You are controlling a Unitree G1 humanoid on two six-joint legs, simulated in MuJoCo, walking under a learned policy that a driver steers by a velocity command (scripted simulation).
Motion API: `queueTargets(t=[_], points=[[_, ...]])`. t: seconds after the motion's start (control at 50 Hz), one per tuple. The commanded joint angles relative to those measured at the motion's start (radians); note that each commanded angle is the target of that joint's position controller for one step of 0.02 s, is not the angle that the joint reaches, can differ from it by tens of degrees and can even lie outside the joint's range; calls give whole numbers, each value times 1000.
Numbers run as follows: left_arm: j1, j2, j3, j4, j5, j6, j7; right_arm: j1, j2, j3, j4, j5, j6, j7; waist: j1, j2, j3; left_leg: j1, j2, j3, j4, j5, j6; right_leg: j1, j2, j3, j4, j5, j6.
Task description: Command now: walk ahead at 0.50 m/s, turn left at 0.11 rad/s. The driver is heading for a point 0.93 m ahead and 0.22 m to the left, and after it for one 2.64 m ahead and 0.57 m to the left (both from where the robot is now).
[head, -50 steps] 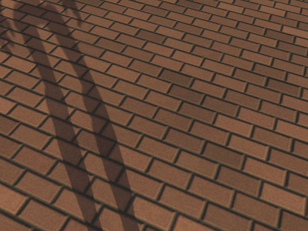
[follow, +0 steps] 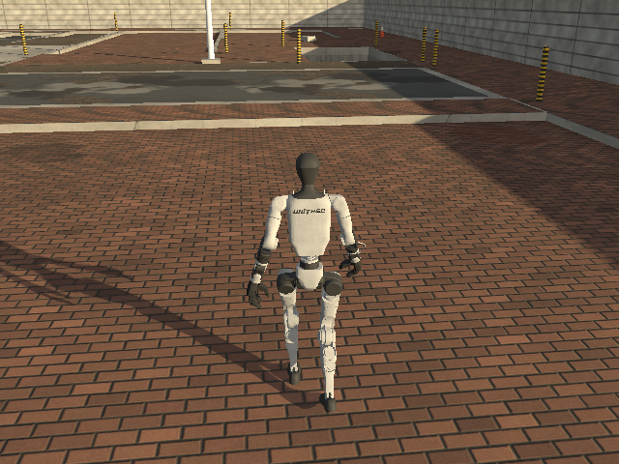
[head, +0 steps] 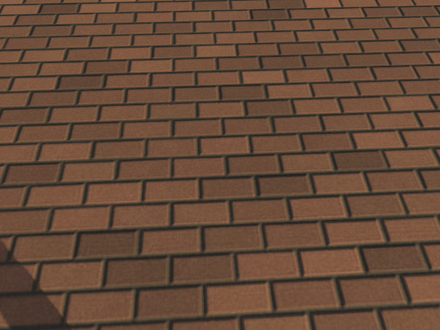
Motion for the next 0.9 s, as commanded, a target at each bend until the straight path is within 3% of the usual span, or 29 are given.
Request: queueTargets(t=[0.02, 0.04, 0.08, 0.12, 0.18, 0.24, 0.36, 0.42, 0.46, 0.48, 0.5, 0.52, 0.54, 0.56, 0.58, 0.62, 0.68, 0.72, 0.82, 0.9], points=[[33, 105, 14, -83, 24, -21, -5, 251, -195, -70, 36, 31, 14, 4, -76, 126, -146, 559, 375, -736, -307, -256, 237, -573, -64, -13, 571, 19, 9], [-55, 104, 9, -101, 29, -25, -12, 191, -138, -58, 24, 32, 13, 10, -76, 37, -70, 440, 329, -601, -321, -209, 218, -571, -107, -22, 522, 94, 12], [-96, 81, 2, -126, 36, -16, -21, 187, -104, -44, 49, 27, 5, 8, -39, 52, -13, 312, 232, -450, -354, -27, 172, -521, -158, -35, 404, 135, 31], [-84, 61, -7, -127, 40, 2, -26, 221, -119, -49, 71, 33, -7, 6, -25, 82, -38, 285, 193, -389, -362, 126, 175, -479, -162, -59, 351, 146, 61], [-173, 52, -16, -163, 36, 13, -26, 268, -148, -61, 89, 38, -8, 0, -38, 74, -24, 262, 171, -352, -393, 138, 191, -530, -175, -85, 246, 196, 104], [-318, 43, -24, -213, 31, 14, -27, 324, -146, -66, 103, 40, -1, -2, -78, 71, 3, 275, 146, -346, -405, 129, 168, -577, -179, -96, 88, 314, 135], [-490, 35, -37, -280, 14, 2, -29, 414, -158, -77, 114, 27, 9, -12, -142, 81, -16, 381, 146, -383, -303, 278, 140, -559, -132, -95, -101, 388, 136], [-460, 58, -32, -287, 9, -11, -24, 378, -175, -84, 94, 18, 14, -22, -108, 97, -29, 378, 160, -430, -230, 329, 109, -436, -110, -76, -194, 319, 109], [-300, 91, -17, -242, 8, -25, -10, 322, -190, -89, 75, 22, 11, -19, -28, 79, -87, 311, 119, -429, -93, 389, 70, -182, -76, -87, -294, 284, 76], [-182, 141, 1, -218, 22, -39, 5, 317, -168, -84, 68, 34, 2, -10, 26, 10, -169, 235, 55, -377, 96, 322, 44, 16, -165, -9, -333, 260, 38], [-39, 224, 21, -219, 46, -38, 24, 336, -86, -63, 29, 60, -6, -7, 68, -130, -325, 66, -21, -257, 372, 4, 12, 263, -430, 268, -373, 41, -24], [-67, 268, 36, -215, 41, -17, 21, 422, -79, -60, 6, 58, 3, -10, -1, -295, -344, -155, -107, -164, 534, -460, 5, 312, -574, 639, -480, -19, -115], [-124, 168, 22, -222, 29, -7, 17, 397, -138, -68, 45, 25, 24, -17, -26, -120, -204, -219, -10, -165, 626, -377, 10, 189, -538, 575, -472, -111, -114], [-174, 89, 3, -232, 20, -8, 12, 332, -133, -68, 44, 15, 27, -6, -27, -31, -103, -206, 18, -159, 614, -286, 4, 70, -478, 420, -494, -40, -93], [-201, 62, -5, -229, 22, -12, 8, 301, -111, -66, 37, 14, 31, 4, -42, -39, -58, -182, 45, -147, 584, -237, -6, -4, -430, 290, -522, 96, -71], [-181, 54, -7, -206, 16, -27, 9, 283, -103, -65, 32, -3, 52, 22, -58, -101, -35, -155, 70, -126, 568, -202, -24, -64, -369, 131, -547, 280, -50], [-147, 68, 0, -182, 1, -51, 3, 228, -89, -63, 0, 1, 69, 34, -73, -82, -37, -188, 68, -109, 567, -151, -46, -56, -379, 8, -536, 665, -71], [-137, 75, 4, -171, -3, -49, 4, 181, -78, -58, -22, -1, 73, 37, -77, -77, -38, -213, 67, -87, 512, -110, -64, -42, -373, -85, -509, 881, -77], [-139, 93, 11, -156, -7, -25, 9, 48, -39, -30, -76, 7, 69, 58, -51, -112, -37, -63, 49, 6, 177, 82, -53, -86, -316, -257, -468, 896, -41], [-94, 132, 26, -135, -12, -4, 18, 45, -75, -38, -96, -10, 66, 52, -43, -112, -69, 35, 7, 28, 44, -23, -2, -7, -355, -251, -319, 994, -24]])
